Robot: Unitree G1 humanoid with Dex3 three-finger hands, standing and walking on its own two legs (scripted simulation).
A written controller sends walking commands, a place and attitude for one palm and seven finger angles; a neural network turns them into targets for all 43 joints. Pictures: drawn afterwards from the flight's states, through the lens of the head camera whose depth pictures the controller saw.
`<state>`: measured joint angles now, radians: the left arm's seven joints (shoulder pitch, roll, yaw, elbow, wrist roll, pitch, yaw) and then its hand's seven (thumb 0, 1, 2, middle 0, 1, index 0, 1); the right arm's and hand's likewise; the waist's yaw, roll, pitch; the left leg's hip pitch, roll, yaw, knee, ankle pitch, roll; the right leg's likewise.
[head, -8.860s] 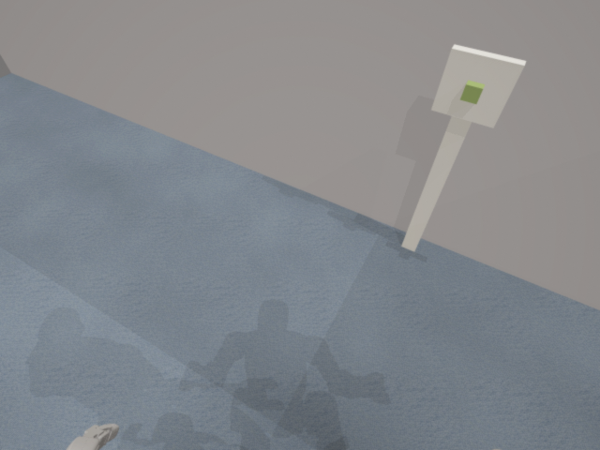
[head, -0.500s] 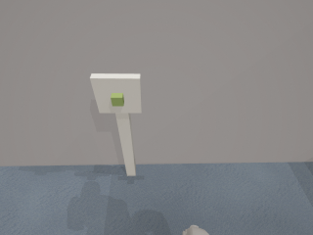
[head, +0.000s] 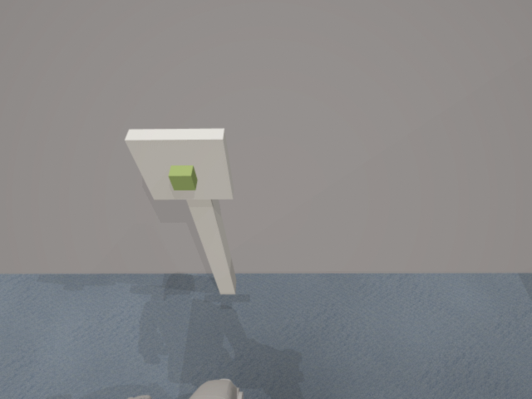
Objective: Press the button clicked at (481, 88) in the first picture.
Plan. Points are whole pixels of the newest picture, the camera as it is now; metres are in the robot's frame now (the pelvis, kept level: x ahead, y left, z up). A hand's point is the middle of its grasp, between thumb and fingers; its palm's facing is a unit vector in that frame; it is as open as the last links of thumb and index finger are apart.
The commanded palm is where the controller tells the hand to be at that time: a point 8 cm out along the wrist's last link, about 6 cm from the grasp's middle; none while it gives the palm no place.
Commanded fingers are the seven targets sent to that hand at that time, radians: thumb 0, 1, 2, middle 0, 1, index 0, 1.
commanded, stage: come to a stop and stand still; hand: left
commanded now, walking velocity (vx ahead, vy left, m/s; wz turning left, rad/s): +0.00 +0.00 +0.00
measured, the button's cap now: (183, 176) +0.51 +0.21 -0.02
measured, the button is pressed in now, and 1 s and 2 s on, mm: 0 0 0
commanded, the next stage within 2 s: look again from close up in 0.94 s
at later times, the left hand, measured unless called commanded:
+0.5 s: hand out of the picture -0.04 +0.22 -0.17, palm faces +0.00 -0.98 -0.21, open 7.4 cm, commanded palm none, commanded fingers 0.00 0.90 0.90 -0.20 -0.30 -0.20 -0.30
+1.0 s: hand out of the picture -0.06 +0.18 -0.17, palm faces -0.01 -0.99 -0.16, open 7.4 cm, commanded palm none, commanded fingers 0.00 0.90 0.90 -0.20 -0.30 -0.20 -0.30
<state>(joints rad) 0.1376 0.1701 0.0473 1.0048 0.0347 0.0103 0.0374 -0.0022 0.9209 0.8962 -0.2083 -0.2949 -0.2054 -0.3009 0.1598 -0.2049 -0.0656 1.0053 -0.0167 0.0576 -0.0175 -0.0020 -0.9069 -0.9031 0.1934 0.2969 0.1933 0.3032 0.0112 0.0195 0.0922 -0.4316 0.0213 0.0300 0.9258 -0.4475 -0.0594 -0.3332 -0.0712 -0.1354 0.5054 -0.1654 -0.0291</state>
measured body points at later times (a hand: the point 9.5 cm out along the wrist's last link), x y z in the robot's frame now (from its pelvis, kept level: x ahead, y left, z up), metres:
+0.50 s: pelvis -0.03 +0.05 +0.01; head -0.02 +0.04 +0.45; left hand -0.04 +0.27 -0.15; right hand +0.02 -0.18 -0.15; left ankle +0.00 +0.13 -0.73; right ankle -0.07 -0.08 -0.74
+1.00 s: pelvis -0.05 +0.03 +0.01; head -0.04 +0.03 +0.46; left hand -0.06 +0.23 -0.15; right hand -0.11 -0.17 -0.16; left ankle +0.00 +0.13 -0.73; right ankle -0.07 -0.08 -0.73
